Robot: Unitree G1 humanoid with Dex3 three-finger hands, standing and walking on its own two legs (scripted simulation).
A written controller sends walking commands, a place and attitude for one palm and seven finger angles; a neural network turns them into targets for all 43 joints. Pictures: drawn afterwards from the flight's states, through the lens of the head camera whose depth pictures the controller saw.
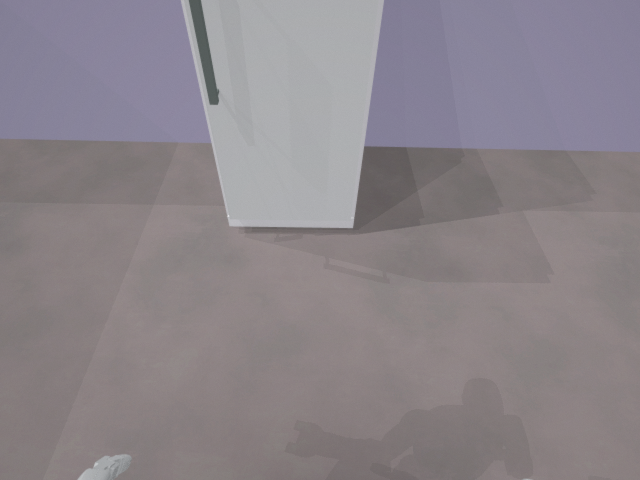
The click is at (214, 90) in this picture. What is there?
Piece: fridge door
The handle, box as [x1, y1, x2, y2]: [189, 0, 218, 104]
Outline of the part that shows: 189,0 210,104 217,104 218,89 215,86 200,0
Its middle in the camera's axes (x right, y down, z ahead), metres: -0.31 -0.56 +0.99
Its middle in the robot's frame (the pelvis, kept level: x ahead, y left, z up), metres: +1.12 +0.37 +0.09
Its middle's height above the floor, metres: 0.86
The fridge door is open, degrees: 0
